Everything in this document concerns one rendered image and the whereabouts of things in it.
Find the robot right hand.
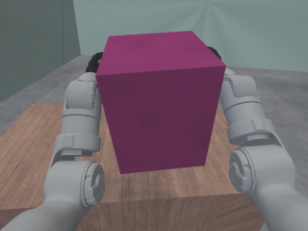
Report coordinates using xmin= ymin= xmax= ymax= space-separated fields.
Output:
xmin=208 ymin=46 xmax=221 ymax=60

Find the robot left hand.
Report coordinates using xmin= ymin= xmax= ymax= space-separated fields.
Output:
xmin=86 ymin=52 xmax=103 ymax=73

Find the robot left upper arm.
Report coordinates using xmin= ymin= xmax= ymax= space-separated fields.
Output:
xmin=0 ymin=160 xmax=106 ymax=231

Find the right robot forearm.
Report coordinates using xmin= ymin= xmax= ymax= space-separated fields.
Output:
xmin=219 ymin=67 xmax=296 ymax=181

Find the carton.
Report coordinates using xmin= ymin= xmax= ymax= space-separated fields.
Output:
xmin=95 ymin=31 xmax=226 ymax=174

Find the pedestal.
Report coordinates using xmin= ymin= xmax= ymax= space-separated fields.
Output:
xmin=0 ymin=104 xmax=265 ymax=231

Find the robot right upper arm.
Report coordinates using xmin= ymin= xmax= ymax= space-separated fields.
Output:
xmin=228 ymin=144 xmax=308 ymax=231

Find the left robot forearm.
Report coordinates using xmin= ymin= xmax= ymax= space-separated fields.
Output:
xmin=43 ymin=72 xmax=102 ymax=197

